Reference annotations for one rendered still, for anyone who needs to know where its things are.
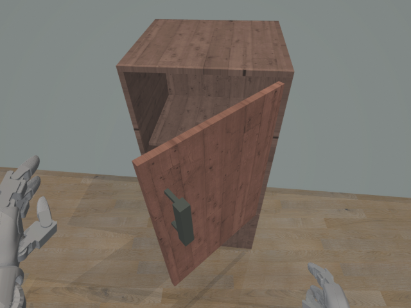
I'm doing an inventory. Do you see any robot left hand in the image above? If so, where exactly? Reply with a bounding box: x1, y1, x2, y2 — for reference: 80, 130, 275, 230
0, 155, 57, 267

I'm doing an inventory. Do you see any robot right hand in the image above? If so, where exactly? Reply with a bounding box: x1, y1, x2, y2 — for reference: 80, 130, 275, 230
302, 262, 350, 308

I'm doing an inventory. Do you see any cupboard door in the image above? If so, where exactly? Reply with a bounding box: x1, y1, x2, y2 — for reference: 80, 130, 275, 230
132, 81, 284, 286

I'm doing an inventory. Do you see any left robot forearm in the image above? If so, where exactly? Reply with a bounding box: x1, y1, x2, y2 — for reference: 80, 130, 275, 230
0, 266, 26, 308

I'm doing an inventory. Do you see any handle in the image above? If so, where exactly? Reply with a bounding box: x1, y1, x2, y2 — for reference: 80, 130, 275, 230
164, 188, 194, 246

